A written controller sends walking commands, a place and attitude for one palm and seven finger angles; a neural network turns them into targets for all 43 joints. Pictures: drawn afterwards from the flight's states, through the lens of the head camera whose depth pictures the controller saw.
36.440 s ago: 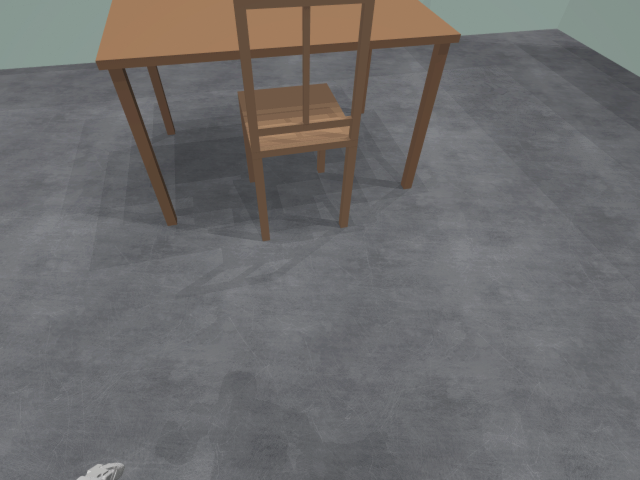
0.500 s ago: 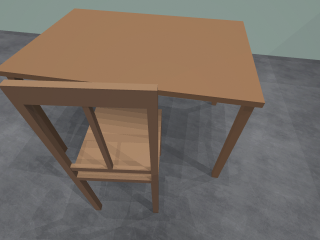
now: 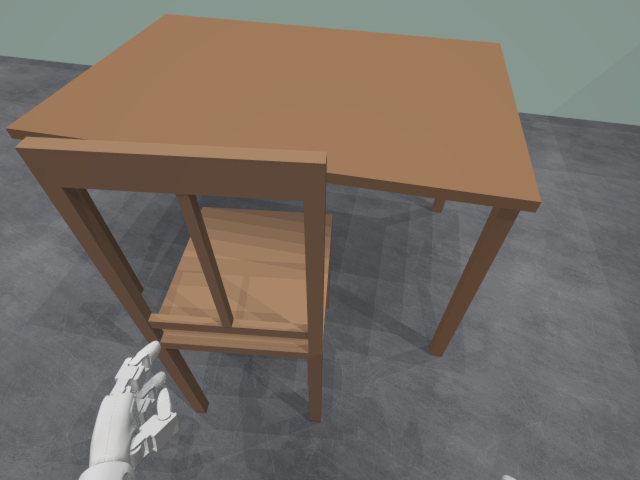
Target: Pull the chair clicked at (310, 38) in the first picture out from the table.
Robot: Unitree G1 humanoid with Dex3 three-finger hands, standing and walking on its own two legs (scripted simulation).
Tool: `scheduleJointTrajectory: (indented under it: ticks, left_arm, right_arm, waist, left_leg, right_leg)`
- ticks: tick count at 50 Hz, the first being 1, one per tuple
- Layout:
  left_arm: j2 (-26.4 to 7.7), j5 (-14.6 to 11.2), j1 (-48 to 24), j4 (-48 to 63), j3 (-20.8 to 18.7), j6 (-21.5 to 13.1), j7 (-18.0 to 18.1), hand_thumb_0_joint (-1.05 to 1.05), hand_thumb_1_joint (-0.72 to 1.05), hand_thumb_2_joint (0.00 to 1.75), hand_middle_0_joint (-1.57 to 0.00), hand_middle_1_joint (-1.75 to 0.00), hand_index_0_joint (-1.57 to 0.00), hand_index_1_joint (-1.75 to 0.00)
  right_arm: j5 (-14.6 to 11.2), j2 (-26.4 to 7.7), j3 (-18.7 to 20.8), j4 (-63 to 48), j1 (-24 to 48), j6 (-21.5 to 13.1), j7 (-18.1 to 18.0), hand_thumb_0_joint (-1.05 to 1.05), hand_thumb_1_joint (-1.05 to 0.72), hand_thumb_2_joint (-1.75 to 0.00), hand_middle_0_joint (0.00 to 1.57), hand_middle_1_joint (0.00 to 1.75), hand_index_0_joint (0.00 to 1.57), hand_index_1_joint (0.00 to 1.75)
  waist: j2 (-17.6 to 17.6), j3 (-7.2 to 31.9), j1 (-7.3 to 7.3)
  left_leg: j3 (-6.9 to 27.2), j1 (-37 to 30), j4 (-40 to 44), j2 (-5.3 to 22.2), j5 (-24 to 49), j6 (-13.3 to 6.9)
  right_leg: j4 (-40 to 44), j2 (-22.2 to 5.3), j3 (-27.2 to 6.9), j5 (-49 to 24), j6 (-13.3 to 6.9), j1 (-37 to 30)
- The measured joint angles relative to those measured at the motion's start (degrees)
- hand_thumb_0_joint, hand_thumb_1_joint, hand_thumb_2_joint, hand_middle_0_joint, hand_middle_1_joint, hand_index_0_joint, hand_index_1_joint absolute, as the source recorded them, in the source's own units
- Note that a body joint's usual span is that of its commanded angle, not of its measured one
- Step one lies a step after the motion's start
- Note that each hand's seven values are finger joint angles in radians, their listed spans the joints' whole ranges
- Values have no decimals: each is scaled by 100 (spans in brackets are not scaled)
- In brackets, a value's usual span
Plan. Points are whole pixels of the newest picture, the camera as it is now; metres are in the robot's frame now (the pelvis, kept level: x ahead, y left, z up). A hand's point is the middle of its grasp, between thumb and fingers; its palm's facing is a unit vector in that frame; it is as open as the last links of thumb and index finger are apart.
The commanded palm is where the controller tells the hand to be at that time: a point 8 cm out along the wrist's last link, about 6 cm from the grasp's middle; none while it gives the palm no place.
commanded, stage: raise the hand toward the chair's back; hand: left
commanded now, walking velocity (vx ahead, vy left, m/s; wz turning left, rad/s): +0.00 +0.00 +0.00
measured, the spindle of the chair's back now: (210, 269) +0.45 +0.19 -0.04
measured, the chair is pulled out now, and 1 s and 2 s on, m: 0.13 0.13 0.13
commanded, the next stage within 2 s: aim the fingers beside a spindle in 1.92 s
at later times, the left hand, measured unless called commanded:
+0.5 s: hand (190, 442) +0.19 +0.17 -0.05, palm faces -0.12 -0.99 -0.04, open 11.5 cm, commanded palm +0.16 +0.23 -0.04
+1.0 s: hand (171, 420) +0.21 +0.19 -0.03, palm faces -0.04 -1.00 -0.06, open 15.7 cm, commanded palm +0.19 +0.25 -0.02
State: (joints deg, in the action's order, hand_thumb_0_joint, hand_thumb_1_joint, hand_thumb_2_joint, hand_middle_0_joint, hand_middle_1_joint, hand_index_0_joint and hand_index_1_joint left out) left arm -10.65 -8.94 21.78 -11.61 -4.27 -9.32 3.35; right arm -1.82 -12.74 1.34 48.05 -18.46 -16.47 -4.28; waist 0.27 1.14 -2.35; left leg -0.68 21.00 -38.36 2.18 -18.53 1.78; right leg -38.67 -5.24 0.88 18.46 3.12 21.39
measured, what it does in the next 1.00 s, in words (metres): lowers itself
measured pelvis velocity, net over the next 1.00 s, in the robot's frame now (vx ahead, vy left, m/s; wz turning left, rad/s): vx -0.01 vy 0.00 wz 0.00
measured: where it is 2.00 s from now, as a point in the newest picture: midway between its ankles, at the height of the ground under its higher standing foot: outside the picture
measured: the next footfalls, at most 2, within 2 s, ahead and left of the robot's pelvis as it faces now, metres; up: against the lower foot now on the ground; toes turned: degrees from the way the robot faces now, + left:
none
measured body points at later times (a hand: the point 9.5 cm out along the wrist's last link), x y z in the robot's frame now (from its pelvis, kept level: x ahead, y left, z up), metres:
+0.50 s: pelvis -0.03 -0.01 -0.10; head +0.05 +0.00 +0.34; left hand +0.19 +0.22 -0.04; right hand +0.19 -0.21 -0.18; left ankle +0.02 +0.14 -0.72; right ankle +0.02 -0.16 -0.72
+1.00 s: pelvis -0.01 +0.00 -0.09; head +0.05 +0.02 +0.36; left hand +0.20 +0.25 -0.03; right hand +0.18 -0.25 -0.14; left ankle +0.02 +0.14 -0.72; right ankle +0.02 -0.16 -0.72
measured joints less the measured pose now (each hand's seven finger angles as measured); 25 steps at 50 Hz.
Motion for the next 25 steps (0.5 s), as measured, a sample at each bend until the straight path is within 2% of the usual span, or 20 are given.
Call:
scheduleJointTrajectory:
  ticks: [2, 5, 7, 10, 12, 15, 19, 21, 25]
  left_arm:
    - [74, -154, -307, 69, -146, -835, -478, 2, 85, 86, -19, -28, -19, -28]
    - [146, -291, -518, -110, -295, -2012, -1509, 1, 78, 84, -18, -27, -18, -27]
    - [140, -329, -458, -229, -321, -2329, -2067, 0, 73, 82, -18, -27, -18, -27]
    - [112, -430, -106, -135, -365, -2117, -2410, 0, 66, 79, -18, -26, -18, -26]
    - [81, -468, 252, 200, -414, -1929, -2321, 0, 61, 77, -18, -25, -17, -25]
    - [-41, -472, 665, 935, -474, -1935, -2104, 1, 54, 74, -17, -24, -17, -24]
    - [-185, -531, 492, 1571, -466, -2012, -2179, 1, 44, 70, -16, -23, -15, -23]
    - [-227, -556, 222, 1670, -444, -1770, -2346, 1, 40, 68, -15, -22, -15, -22]
    - [-304, -591, -96, 1687, -473, -931, -2529, 1, 30, 64, -14, -21, -14, -21]
  right_arm:
    - [63, -113, 125, -382, 241, -148, 131, 2, -91, -90, 20, 30, 20, 30]
    - [77, -211, 303, -978, 630, -199, 375, 2, -91, -90, 20, 30, 20, 30]
    - [41, -272, 391, -1377, 833, -158, 468, 1, -91, -90, 19, 30, 20, 30]
    - [8, -325, 457, -1869, 1021, -29, 448, 1, -90, -90, 19, 30, 20, 30]
    - [28, -324, 448, -2090, 1081, 21, 399, 1, -90, -90, 19, 30, 20, 29]
    - [100, -261, 349, -2187, 1111, 39, 321, 1, -90, -90, 19, 30, 20, 29]
    - [128, -111, 90, -1978, 1162, 54, 266, 1, -90, -90, 19, 30, 20, 30]
    - [99, 13, -53, -1855, 1166, 123, 243, 1, -90, -90, 20, 30, 20, 30]
    - [47, 297, -219, -1707, 1016, 342, 200, 1, -90, -90, 20, 30, 20, 30]
  waist:
    - [-53, 279, -15]
    - [-197, 529, 13]
    - [-277, 615, 61]
    - [-371, 652, 177]
    - [-366, 636, 261]
    - [-297, 630, 400]
    - [-86, 611, 523]
    - [12, 596, 527]
    - [151, 583, 410]
  left_leg:
    - [-14, 628, -515, 9, -173, 16]
    - [-41, 1481, -1361, 69, -497, 59]
    - [-18, 1965, -1874, 92, -642, 82]
    - [66, 2541, -2553, 108, -961, 98]
    - [179, 2845, -2917, 125, -1137, 115]
    - [392, 3258, -3364, 147, -1297, 153]
    - [643, 3720, -3786, 148, -1407, 184]
    - [688, 3867, -3882, 149, -1413, 185]
    - [628, 3912, -3818, 164, -1360, 166]
  right_leg:
    - [-559, 0, -60, 186, -23, 670]
    - [-1428, 48, -164, 485, -37, 1572]
    - [-1965, 71, -195, 696, -31, 2069]
    - [-2613, 81, -173, 976, -38, 2613]
    - [-2912, 95, -89, 1117, -61, 2850]
    - [-3242, 121, 85, 1274, -109, 3132]
    - [-3514, 139, 292, 1369, -138, 3433]
    - [-3575, 147, 323, 1363, -136, 3551]
    - [-3503, 165, 266, 1284, -114, 3624]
